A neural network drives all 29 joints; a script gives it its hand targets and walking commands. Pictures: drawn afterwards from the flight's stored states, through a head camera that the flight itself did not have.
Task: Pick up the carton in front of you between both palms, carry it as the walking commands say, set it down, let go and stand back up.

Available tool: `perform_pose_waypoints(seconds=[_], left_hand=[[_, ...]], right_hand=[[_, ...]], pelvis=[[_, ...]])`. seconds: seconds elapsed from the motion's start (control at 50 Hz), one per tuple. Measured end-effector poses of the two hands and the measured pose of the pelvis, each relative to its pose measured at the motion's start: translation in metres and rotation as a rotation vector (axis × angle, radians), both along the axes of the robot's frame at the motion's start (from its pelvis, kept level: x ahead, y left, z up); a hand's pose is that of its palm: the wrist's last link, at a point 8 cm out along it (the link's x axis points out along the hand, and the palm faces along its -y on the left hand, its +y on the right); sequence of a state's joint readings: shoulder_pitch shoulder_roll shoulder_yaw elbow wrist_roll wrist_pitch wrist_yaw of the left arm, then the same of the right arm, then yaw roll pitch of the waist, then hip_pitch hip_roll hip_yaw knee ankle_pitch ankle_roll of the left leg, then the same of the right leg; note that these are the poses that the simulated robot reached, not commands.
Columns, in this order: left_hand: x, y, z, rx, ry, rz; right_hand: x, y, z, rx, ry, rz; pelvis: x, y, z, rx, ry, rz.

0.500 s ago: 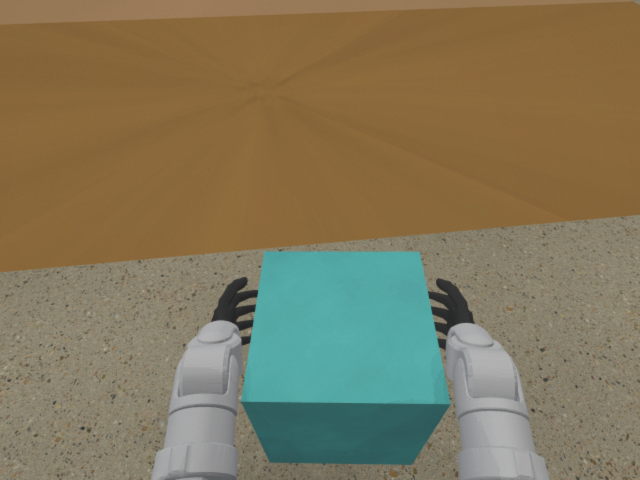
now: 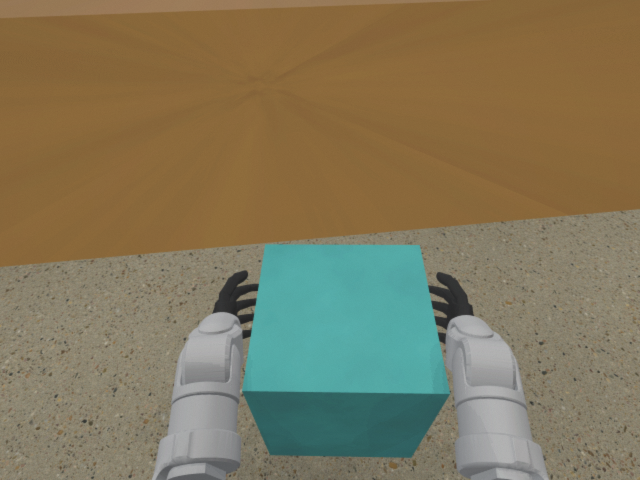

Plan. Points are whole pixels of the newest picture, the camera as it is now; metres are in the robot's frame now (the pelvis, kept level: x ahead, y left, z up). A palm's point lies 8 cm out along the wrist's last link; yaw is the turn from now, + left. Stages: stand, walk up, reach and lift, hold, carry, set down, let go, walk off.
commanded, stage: hold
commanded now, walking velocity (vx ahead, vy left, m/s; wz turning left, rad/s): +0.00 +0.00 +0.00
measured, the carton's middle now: (341, 355) +0.29 +0.00 -0.02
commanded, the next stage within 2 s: carry in 0.66 s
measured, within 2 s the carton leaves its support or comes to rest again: neither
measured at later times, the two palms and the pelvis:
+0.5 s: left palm (227, 325) +0.29 +0.15 +0.05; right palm (459, 327) +0.29 -0.15 +0.05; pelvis +0.01 +0.00 +0.00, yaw +0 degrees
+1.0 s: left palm (245, 281) +0.35 +0.13 +0.07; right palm (462, 281) +0.35 -0.17 +0.07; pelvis +0.07 -0.02 -0.01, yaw +1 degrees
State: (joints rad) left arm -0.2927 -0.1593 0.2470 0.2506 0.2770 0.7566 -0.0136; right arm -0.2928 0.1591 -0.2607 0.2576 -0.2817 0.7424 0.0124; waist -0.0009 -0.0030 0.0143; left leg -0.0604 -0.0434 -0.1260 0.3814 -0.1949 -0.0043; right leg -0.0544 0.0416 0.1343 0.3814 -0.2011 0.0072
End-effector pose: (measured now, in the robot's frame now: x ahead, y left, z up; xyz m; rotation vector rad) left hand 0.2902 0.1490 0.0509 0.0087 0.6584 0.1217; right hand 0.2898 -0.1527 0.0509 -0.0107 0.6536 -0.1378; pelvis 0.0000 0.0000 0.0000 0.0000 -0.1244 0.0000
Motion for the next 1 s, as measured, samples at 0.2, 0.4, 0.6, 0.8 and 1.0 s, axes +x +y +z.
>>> perform_pose_waypoints(seconds=[0.2, 0.4, 0.6, 0.8, 1.0], left_hand=[[0.001, -0.001, 0.000, 0.009, 0.003, -0.006], [0.001, -0.001, -0.001, 0.012, 0.006, -0.006], [-0.001, -0.001, -0.001, 0.010, 0.005, -0.004], [0.011, -0.002, 0.004, -0.002, -0.029, 0.001], [0.058, -0.017, 0.019, -0.022, -0.008, 0.035]], right_hand=[[0.002, -0.001, 0.000, -0.008, 0.004, 0.007], [0.001, -0.001, -0.001, -0.012, 0.006, 0.011], [0.000, 0.000, -0.001, -0.010, 0.006, 0.010], [0.011, -0.002, 0.005, -0.001, -0.028, -0.003], [0.062, -0.016, 0.019, 0.012, -0.007, -0.004]], pelvis=[[0.005, -0.001, 0.001, 0.000, 0.003, -0.001], [0.007, -0.002, 0.001, 0.000, 0.004, 0.000], [0.005, -0.002, 0.001, 0.000, 0.002, 0.000], [0.014, -0.002, -0.004, 0.002, 0.117, -0.008], [0.074, -0.015, -0.011, -0.001, 0.202, 0.025]])
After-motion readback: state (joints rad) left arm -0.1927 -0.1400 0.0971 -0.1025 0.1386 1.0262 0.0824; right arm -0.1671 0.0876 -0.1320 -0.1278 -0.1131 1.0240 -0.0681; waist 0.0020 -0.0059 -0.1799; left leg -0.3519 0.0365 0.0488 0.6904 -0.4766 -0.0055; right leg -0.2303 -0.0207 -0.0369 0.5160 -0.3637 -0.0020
